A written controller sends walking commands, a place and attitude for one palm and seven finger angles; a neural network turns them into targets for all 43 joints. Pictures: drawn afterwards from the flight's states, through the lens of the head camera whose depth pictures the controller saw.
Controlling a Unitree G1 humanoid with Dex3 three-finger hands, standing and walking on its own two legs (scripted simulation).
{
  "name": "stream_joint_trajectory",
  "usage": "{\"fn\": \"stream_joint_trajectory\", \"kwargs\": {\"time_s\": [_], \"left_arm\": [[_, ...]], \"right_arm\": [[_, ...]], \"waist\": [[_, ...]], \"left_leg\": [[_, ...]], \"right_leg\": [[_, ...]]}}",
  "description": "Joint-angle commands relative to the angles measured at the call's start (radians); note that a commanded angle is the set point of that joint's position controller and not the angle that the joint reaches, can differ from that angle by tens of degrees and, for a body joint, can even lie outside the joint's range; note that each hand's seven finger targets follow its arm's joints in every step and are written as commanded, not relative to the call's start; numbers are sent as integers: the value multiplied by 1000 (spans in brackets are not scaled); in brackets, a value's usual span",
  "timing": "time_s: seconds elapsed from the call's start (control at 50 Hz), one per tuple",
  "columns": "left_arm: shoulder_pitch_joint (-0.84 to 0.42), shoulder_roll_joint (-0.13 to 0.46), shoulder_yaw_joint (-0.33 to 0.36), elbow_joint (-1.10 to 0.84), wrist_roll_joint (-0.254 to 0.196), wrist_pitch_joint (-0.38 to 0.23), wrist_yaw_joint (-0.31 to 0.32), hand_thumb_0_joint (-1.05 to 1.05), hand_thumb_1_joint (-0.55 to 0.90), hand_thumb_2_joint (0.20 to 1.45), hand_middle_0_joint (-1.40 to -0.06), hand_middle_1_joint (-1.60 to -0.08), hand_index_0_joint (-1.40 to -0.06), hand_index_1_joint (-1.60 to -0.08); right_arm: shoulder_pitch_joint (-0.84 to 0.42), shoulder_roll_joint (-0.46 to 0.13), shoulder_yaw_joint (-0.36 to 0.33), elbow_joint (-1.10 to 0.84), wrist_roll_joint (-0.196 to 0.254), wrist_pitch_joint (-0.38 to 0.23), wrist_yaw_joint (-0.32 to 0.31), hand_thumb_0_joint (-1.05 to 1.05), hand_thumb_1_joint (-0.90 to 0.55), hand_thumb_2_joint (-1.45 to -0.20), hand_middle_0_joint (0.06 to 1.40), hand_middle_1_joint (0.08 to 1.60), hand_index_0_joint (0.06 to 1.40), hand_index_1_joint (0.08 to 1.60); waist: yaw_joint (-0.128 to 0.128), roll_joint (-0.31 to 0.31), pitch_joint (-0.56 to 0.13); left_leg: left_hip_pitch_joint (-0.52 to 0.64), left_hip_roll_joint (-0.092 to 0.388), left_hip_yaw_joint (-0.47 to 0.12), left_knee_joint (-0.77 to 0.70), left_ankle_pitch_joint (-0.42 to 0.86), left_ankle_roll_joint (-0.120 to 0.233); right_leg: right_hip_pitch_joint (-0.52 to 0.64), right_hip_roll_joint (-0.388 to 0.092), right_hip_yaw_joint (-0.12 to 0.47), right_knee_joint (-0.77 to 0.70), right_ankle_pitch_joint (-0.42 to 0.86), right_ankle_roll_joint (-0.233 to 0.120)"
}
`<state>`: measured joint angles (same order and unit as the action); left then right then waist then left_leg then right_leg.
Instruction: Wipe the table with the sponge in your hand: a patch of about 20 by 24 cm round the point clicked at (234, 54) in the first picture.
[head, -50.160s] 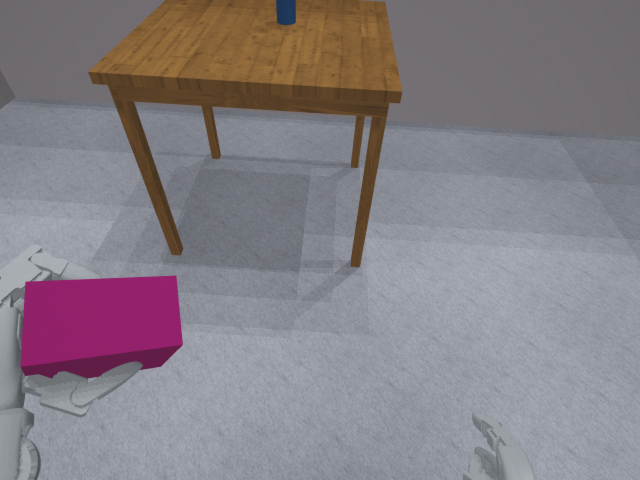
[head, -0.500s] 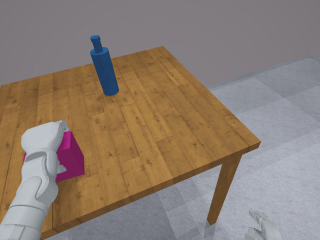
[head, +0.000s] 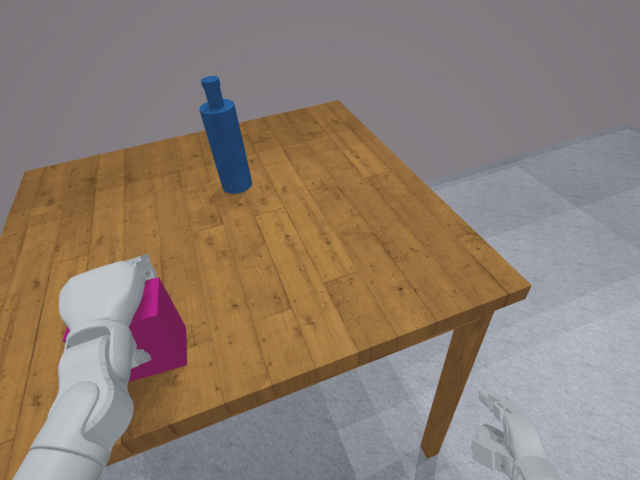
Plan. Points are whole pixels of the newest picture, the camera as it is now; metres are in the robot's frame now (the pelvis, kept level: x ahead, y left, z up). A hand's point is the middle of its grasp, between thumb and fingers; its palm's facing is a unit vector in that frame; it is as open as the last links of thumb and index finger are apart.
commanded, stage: wipe back along the first lane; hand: left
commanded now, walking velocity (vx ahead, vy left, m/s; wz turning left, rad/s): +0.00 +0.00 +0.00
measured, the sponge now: (138, 341) +0.27 +0.29 +0.04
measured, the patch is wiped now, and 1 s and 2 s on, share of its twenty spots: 1.00 1.00 1.00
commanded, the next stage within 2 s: lift the sponge slowly off the table in 0.08 s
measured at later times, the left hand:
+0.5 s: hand (127, 334) +0.25 +0.27 +0.09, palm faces +0.05 -0.09 -0.99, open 10.4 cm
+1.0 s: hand (121, 313) +0.25 +0.27 +0.12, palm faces +0.08 -0.08 -0.99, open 10.4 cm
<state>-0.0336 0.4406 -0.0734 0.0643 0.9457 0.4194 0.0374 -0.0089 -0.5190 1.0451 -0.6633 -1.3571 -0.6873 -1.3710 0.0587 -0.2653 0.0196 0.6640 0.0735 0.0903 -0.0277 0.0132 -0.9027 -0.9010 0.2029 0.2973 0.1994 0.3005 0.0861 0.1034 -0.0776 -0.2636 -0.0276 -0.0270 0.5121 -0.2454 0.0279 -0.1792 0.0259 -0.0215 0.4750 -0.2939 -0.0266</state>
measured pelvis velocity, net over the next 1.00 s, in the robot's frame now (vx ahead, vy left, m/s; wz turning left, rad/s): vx -0.01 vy -0.02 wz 0.00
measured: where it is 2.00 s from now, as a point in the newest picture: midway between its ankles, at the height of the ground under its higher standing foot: outside the picture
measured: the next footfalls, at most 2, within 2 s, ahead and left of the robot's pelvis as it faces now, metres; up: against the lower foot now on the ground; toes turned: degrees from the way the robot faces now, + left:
none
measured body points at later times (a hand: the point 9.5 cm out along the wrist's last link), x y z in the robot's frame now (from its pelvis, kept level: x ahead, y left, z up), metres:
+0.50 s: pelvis -0.01 -0.01 +0.00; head -0.04 -0.05 +0.45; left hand +0.24 +0.28 +0.15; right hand +0.24 -0.21 -0.08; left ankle +0.02 +0.10 -0.74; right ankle -0.03 -0.11 -0.74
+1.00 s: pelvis -0.01 -0.02 +0.00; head -0.04 -0.07 +0.45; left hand +0.25 +0.27 +0.17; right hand +0.23 -0.23 -0.08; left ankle +0.02 +0.10 -0.74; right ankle -0.03 -0.11 -0.74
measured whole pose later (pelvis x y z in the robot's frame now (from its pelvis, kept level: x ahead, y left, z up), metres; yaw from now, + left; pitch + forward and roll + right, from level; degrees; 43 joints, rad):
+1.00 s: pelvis -0.01 -0.02 +0.00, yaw +0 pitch -3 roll +0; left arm -0.08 0.49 -0.08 0.02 0.89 0.46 -0.02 -0.01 -0.54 1.04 -0.70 -1.32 -0.72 -1.33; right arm 0.02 -0.26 0.04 0.71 0.06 0.04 -0.06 0.01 -0.90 -0.90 0.20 0.30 0.20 0.30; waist 0.11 0.11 -0.04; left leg -0.19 -0.01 -0.03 0.46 -0.21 0.00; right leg -0.12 0.05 -0.02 0.45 -0.27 -0.05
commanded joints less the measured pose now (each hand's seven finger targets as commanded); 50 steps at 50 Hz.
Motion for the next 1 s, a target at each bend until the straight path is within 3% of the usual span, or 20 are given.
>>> {"fn": "stream_joint_trajectory", "kwargs": {"time_s": [0.0,0.12,0.14,0.22,0.24,0.3,0.32,0.34,0.38,0.42,0.46,0.52,0.54,0.62,0.64,0.72,0.76,0.82,0.84,0.98], "left_arm": [[-75,96,20,-156,-7,17,-3,0,100,1300,-1200,-1600,-1200,-1600],[-13,131,56,-220,-11,53,5,0,100,1300,-1200,-1600,-1200,-1600],[-14,81,9,-226,-8,61,4,0,100,1300,-1200,-1600,-1200,-1600],[-114,176,66,-225,2,74,9,0,100,1300,-1200,-1600,-1200,-1600],[-135,139,31,-211,6,79,6,0,100,1300,-1200,-1600,-1200,-1600],[-153,167,50,-206,9,72,-1,0,100,1300,-1200,-1600,-1200,-1600],[-153,223,94,-224,16,69,-1,0,100,1300,-1200,-1600,-1200,-1600],[-169,160,37,-246,13,63,-7,0,100,1300,-1200,-1600,-1200,-1600],[-162,160,38,-255,12,50,-12,0,100,1300,-1200,-1600,-1200,-1600],[-154,225,97,-269,9,41,-10,0,100,1300,-1200,-1600,-1200,-1600],[-191,185,58,-260,6,35,-12,0,100,1300,-1200,-1600,-1200,-1600],[-196,274,137,-279,2,26,-6,0,100,1300,-1200,-1600,-1200,-1600],[-225,229,96,-278,3,25,-5,0,100,1300,-1200,-1600,-1200,-1600],[-273,256,107,-300,7,13,-2,0,100,1300,-1200,-1600,-1200,-1600],[-299,219,69,-297,6,11,-4,0,100,1300,-1200,-1600,-1200,-1600],[-317,292,129,-301,10,0,1,0,100,1300,-1200,-1600,-1200,-1600],[-311,263,114,-279,5,-1,4,0,100,1300,-1200,-1600,-1200,-1600],[-328,314,155,-269,1,15,7,0,100,1300,-1200,-1600,-1200,-1600],[-317,280,132,-240,-7,23,4,0,100,1300,-1200,-1600,-1200,-1600],[-303,307,142,-236,-26,45,-45,0,100,1300,-1200,-1600,-1200,-1600]], "right_arm": [[-214,-108,-36,-184,-4,-58,5,0,-900,-900,200,300,200,300],[-246,-108,-32,-182,-6,-58,9,0,-900,-900,200,300,200,300],[-247,-102,-30,-188,-3,-57,9,0,-900,-900,200,300,200,300],[-259,-111,-24,-174,-7,-60,-7,0,-900,-900,200,300,200,300],[-257,-103,-22,-174,-4,-61,-12,0,-900,-900,200,300,200,300],[-252,-104,-22,-164,-7,-66,-17,0,-900,-900,200,300,200,300],[-262,-108,-21,-161,-10,-67,-19,0,-900,-900,200,300,200,300],[-263,-95,-18,-173,-8,-72,-18,0,-900,-900,200,300,200,300],[-254,-97,-20,-169,-11,-78,-17,0,-900,-900,200,300,200,300],[-259,-102,-21,-166,-16,-82,-19,0,-900,-900,200,300,200,300],[-252,-95,-17,-165,-12,-88,-21,0,-900,-900,200,300,200,300],[-259,-106,-19,-160,-18,-90,-26,0,-900,-900,200,300,200,300],[-260,-95,-16,-164,-16,-92,-28,0,-900,-900,200,300,200,300],[-262,-99,-17,-156,-15,-107,-32,0,-900,-900,200,300,200,300],[-260,-93,-16,-160,-16,-112,-35,0,-900,-900,200,300,200,300],[-262,-101,-19,-150,-18,-120,-39,0,-900,-900,200,300,200,300],[-258,-93,-18,-144,-18,-123,-39,0,-900,-900,200,300,200,300],[-267,-103,-17,-140,-17,-120,-38,0,-900,-900,200,300,200,300],[-268,-97,-17,-143,-16,-119,-39,0,-900,-900,200,300,200,300],[-277,-107,-15,-143,-13,-111,-34,0,-900,-900,200,300,200,300]], "waist": [[15,-99,-116],[28,-110,-91],[20,-104,-76],[20,-96,-65],[13,-97,-65],[19,-82,-102],[28,-60,-114],[22,-45,-122],[20,-44,-132],[31,-47,-133],[17,-68,-117],[33,-46,-120],[25,-49,-118],[23,-22,-113],[18,-30,-114],[30,-34,-148],[29,-58,-150],[37,-30,-151],[37,-54,-139],[33,-67,-154]], "left_leg": [[93,-3,-22,-53,214,24],[87,-1,-26,-58,210,21],[83,1,-22,-60,195,21],[89,-1,-31,-73,147,22],[88,-6,-23,-68,145,23],[107,-9,-22,-65,165,23],[116,-9,-29,-69,169,22],[119,-13,-21,-63,178,23],[131,-11,-25,-60,200,24],[133,-12,-29,-63,199,24],[130,-12,-23,-63,191,24],[134,-17,-27,-69,198,22],[132,-18,-18,-68,200,24],[157,-18,-29,-80,194,23],[157,-21,-20,-75,190,26],[175,-24,-24,-80,202,23],[173,-25,-14,-75,217,23],[168,-26,-16,-88,211,19],[154,-27,-7,-83,211,20],[150,-31,-1,-69,238,23]], "right_leg": [[-5,26,7,-62,247,-41],[2,30,29,-60,247,-45],[-12,29,10,-59,219,-41],[-26,34,38,-75,159,-47],[-26,29,22,-74,152,-43],[-5,25,27,-76,177,-44],[4,31,50,-76,177,-52],[9,26,27,-70,185,-48],[11,28,25,-72,209,-49],[22,32,52,-77,215,-53],[7,27,32,-81,208,-45],[30,29,63,-89,225,-52],[29,25,39,-86,222,-47],[16,31,61,-105,195,-54],[15,26,42,-105,194,-48],[41,28,71,-112,213,-54],[45,22,54,-109,236,-48],[58,25,76,-115,231,-53],[62,19,56,-113,238,-46],[83,8,68,-103,321,-38]]}}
